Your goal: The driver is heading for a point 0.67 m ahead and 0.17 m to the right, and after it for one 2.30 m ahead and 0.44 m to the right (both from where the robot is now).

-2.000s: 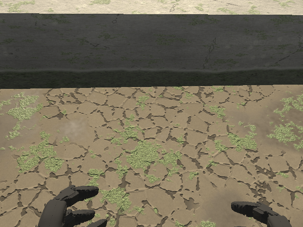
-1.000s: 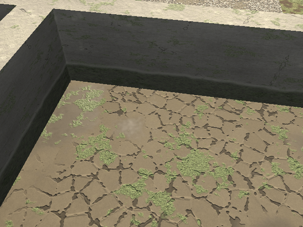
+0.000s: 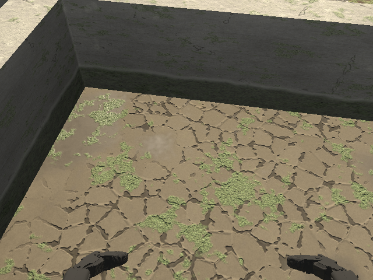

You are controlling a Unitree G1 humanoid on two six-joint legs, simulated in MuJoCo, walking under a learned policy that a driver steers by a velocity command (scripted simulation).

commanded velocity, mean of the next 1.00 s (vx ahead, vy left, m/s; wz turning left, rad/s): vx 0.98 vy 0.00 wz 0.00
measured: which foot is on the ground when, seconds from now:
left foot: down 0.00-1.00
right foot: down 0.00-1.00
